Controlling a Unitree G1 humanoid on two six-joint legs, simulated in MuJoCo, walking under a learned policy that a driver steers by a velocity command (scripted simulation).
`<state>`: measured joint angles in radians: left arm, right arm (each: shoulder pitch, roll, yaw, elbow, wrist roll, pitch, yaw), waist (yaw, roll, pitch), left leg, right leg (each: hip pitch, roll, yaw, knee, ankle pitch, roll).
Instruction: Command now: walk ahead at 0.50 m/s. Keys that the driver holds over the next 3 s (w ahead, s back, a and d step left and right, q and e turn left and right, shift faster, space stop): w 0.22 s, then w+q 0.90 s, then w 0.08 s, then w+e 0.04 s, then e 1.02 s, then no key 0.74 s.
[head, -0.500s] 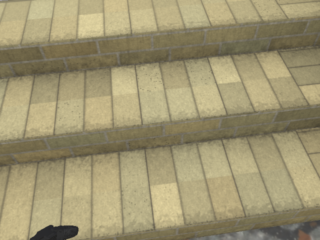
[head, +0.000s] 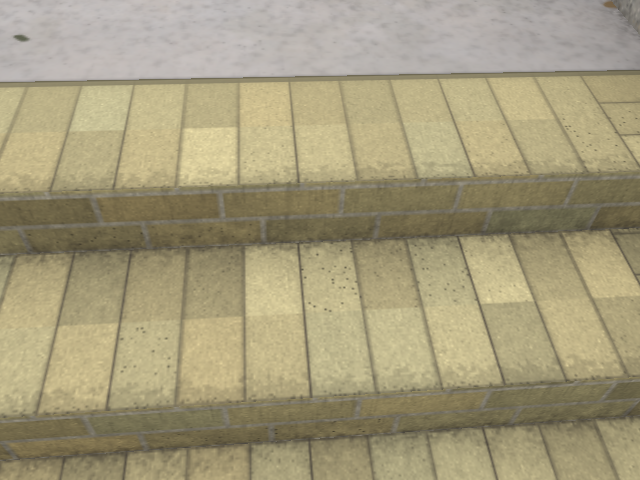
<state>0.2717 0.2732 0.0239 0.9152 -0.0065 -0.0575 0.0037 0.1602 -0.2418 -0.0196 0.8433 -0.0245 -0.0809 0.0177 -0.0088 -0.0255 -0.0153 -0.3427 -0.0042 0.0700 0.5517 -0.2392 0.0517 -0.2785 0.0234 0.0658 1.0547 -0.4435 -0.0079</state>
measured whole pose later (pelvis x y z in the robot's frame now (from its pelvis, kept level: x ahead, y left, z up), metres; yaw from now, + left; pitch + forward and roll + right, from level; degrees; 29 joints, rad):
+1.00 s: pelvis +0.48 +0.13 +0.19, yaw +23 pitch +3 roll +1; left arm 0.46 0.18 0.00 1.00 -0.01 -0.06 0.03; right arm 0.01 -0.19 0.03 0.58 0.02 -0.02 0.06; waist 0.01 0.00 0.03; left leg -0.97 0.01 0.17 1.33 -0.42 0.15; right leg -0.01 -0.20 -0.12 0.77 -0.17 0.05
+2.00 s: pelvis +0.91 +0.36 +0.49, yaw +8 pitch +4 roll +1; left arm 0.24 0.22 0.03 0.60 0.00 0.03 0.05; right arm 0.13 -0.19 0.03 0.63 0.00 -0.04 -0.05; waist 0.05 0.01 -0.04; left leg -0.68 -0.02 -0.09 0.92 -0.26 -0.07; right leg -0.35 0.18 0.20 0.55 -0.24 -0.09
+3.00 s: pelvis +0.98 +0.38 +0.49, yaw -6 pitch +0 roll +0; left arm 0.26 0.17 0.00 0.75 0.01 -0.01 0.00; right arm 0.24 -0.21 -0.02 0.82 -0.01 -0.01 -0.02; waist 0.00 0.00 -0.01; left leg -0.25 0.04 0.01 0.48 -0.23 -0.03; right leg -0.18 0.02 -0.02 0.49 -0.30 -0.03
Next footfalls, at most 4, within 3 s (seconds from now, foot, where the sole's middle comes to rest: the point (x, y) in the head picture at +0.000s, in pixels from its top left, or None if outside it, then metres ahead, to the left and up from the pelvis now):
0.36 right None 0.33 -0.11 -0.61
0.94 left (172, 343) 0.63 0.27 -0.44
1.52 right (164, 144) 0.97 0.31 -0.28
2.10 left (70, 115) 1.05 0.51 -0.28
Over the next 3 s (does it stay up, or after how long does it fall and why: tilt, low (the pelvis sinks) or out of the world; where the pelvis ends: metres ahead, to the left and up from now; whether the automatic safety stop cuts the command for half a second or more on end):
stays up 0.98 0.38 0.49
